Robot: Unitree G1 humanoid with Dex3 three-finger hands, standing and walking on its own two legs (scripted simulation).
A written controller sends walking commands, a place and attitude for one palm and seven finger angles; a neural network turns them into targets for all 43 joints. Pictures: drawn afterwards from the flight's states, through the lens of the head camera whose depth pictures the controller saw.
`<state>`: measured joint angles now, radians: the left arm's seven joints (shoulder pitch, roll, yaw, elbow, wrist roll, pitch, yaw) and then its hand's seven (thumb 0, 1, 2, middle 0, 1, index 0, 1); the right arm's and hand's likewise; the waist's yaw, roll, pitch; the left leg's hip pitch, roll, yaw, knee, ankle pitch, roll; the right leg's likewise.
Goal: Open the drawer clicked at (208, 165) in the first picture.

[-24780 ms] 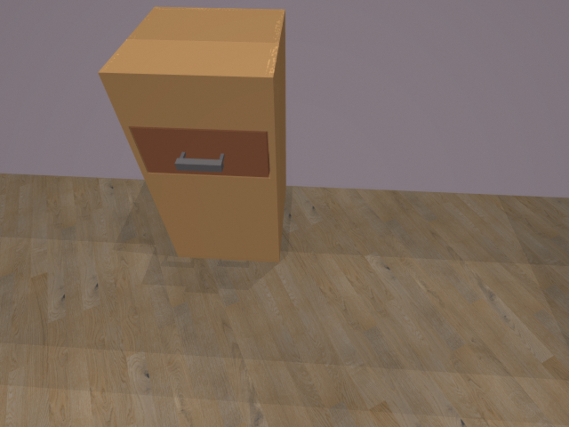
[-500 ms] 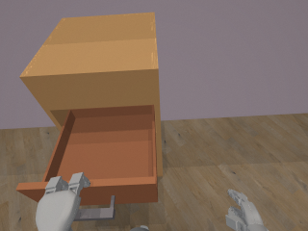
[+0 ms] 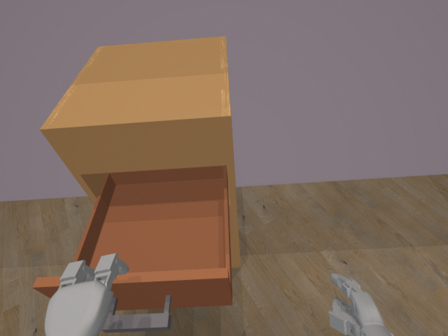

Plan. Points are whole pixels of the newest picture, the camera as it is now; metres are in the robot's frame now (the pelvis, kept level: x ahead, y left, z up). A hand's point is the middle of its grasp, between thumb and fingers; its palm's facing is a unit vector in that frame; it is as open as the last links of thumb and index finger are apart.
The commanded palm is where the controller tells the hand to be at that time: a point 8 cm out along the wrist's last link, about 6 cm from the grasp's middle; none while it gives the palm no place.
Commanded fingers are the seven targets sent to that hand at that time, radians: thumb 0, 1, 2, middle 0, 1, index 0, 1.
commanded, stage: lift the hand off the handle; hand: left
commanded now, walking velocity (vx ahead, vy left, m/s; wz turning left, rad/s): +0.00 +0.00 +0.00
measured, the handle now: (139, 311) +0.20 +0.22 -0.14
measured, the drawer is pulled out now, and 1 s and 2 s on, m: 0.30 0.30 0.30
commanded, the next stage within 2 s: draw the hand back to the body in 0.14 s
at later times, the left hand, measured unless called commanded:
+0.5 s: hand (87, 301) +0.16 +0.24 +0.05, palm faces +0.08 -0.09 -0.99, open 13.8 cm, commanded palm +0.14 +0.23 +0.10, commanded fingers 0.00 -0.50 0.30 -0.30 -1.20 -0.30 -1.20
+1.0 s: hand (82, 273) +0.18 +0.22 +0.11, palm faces +0.31 -0.81 -0.49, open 13.6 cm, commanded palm +0.14 +0.26 +0.16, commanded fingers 0.00 -0.19 0.44 -0.28 -1.00 -0.28 -1.00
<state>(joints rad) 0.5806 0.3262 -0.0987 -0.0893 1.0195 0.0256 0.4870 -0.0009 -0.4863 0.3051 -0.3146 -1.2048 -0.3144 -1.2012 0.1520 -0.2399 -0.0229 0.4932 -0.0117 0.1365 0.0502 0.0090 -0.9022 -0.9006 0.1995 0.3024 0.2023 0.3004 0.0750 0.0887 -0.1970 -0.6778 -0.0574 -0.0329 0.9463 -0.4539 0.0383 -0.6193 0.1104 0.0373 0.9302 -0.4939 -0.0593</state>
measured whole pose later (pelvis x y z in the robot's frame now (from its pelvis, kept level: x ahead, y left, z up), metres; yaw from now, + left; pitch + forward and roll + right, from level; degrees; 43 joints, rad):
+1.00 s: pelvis +0.02 +0.00 +0.03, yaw +2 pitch +2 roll +0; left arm 0.63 0.28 0.08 -0.37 0.09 -0.01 0.19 -0.01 -0.42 0.33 -0.30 -1.16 -0.31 -1.16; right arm 0.22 -0.21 0.03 0.48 0.04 -0.02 -0.06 0.01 -0.90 -0.90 0.20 0.30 0.20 0.30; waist 0.05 0.08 -0.07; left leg -0.34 -0.08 -0.07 0.69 -0.37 0.05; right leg -0.27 0.07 0.03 0.67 -0.42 -0.05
